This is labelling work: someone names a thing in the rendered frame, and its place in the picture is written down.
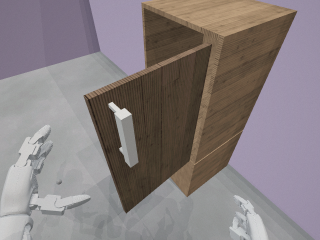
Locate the left robot hand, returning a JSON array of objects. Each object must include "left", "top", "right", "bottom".
[{"left": 0, "top": 125, "right": 91, "bottom": 218}]

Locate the left robot forearm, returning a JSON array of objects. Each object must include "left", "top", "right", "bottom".
[{"left": 0, "top": 214, "right": 34, "bottom": 240}]

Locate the cupboard door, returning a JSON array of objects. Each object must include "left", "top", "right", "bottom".
[{"left": 83, "top": 42, "right": 212, "bottom": 213}]

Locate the handle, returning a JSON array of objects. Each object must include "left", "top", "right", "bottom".
[{"left": 108, "top": 102, "right": 139, "bottom": 168}]

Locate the right robot hand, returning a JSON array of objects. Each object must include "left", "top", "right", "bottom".
[{"left": 229, "top": 195, "right": 269, "bottom": 240}]

